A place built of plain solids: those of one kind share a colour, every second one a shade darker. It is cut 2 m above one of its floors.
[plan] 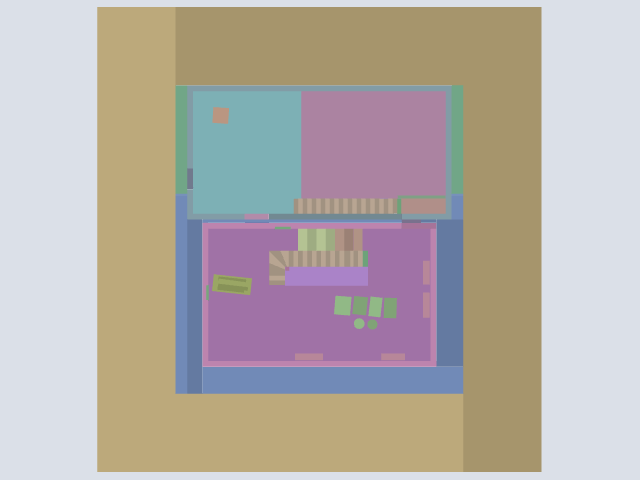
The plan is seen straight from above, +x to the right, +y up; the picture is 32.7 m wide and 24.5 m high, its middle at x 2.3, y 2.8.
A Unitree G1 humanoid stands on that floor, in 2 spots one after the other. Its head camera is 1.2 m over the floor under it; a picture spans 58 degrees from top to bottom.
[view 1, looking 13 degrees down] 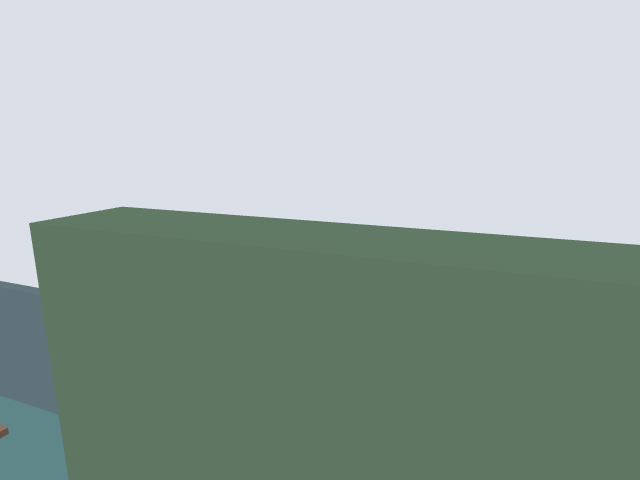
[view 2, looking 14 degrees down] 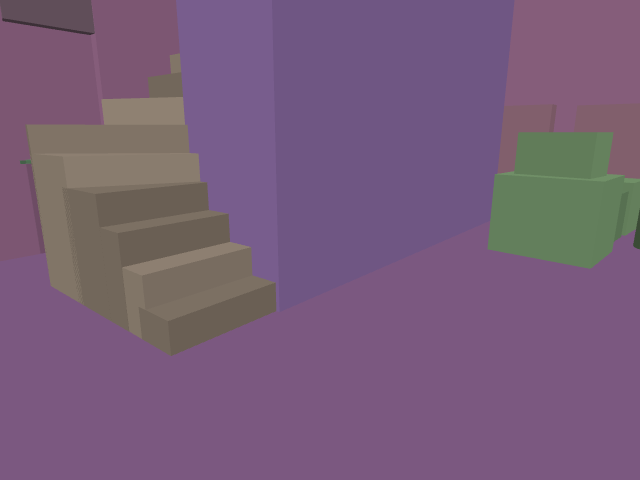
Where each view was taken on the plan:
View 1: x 6.84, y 4.53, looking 112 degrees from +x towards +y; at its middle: guard_out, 0.48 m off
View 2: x -1.42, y -1.52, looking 40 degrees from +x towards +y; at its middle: wall_own_block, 3.19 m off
